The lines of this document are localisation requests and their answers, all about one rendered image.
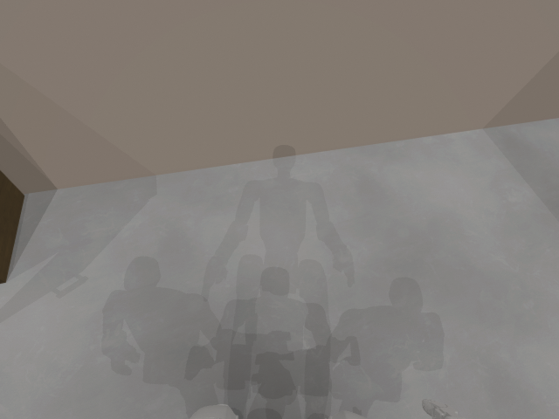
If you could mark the robot right hand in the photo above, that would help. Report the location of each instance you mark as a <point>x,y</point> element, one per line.
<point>439,410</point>

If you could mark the cupboard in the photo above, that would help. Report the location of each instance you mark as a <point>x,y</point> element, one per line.
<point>11,203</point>

